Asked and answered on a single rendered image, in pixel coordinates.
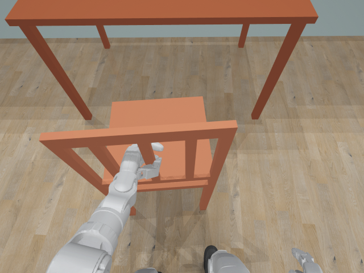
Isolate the robot right thigh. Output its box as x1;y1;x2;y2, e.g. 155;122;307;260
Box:
208;253;250;273

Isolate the robot left upper arm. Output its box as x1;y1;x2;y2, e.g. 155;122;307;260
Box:
49;242;112;273

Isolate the robot left hand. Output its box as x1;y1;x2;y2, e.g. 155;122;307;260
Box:
119;142;164;180

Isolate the robot left forearm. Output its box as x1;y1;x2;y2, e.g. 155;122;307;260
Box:
46;171;138;273

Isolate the robot right hand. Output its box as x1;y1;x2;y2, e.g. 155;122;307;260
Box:
288;248;323;273

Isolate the chair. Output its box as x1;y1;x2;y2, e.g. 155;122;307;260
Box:
39;96;238;216

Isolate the table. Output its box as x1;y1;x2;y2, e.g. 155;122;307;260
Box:
5;0;319;120

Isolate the right robot foot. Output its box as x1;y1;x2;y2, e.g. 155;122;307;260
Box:
204;245;218;273

